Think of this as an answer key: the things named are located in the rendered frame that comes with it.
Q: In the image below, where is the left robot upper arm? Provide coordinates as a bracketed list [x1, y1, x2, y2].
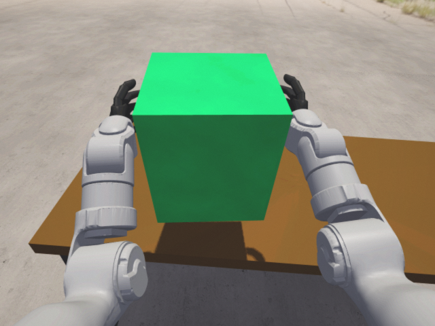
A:
[13, 241, 148, 326]

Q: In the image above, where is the right robot upper arm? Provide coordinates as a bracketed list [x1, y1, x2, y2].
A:
[317, 218, 435, 326]

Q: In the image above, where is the robot right hand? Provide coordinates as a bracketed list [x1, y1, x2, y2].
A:
[280, 74, 308, 112]

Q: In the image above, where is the carton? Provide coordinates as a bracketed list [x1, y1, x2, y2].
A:
[132, 52, 293, 223]

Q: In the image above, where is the left robot forearm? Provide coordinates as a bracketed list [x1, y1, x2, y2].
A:
[63, 115, 138, 292]

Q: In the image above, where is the table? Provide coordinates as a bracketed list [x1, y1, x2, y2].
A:
[28, 122, 435, 326]

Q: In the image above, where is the right robot forearm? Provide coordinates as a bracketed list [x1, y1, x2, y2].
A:
[285, 109, 405, 268]

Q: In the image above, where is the robot left hand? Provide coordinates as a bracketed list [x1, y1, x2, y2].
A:
[109, 79, 140, 133]

